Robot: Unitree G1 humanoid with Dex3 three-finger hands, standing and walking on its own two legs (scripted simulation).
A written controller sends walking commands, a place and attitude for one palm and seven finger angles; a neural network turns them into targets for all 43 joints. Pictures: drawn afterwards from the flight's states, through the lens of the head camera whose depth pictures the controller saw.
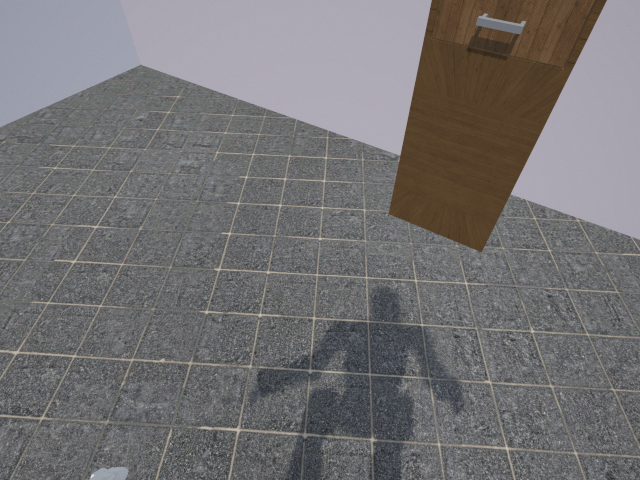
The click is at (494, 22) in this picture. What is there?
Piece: drawer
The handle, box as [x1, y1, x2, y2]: [476, 13, 525, 33]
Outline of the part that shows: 476,22 477,25 515,33 520,33 525,23 525,21 522,21 520,24 488,18 486,16 487,14 485,13 482,16 479,16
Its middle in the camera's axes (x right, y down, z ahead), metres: +0.50 -0.60 +1.07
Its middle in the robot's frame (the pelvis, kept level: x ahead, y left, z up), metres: +1.24 -0.43 +0.11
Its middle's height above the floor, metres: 0.88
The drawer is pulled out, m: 0.00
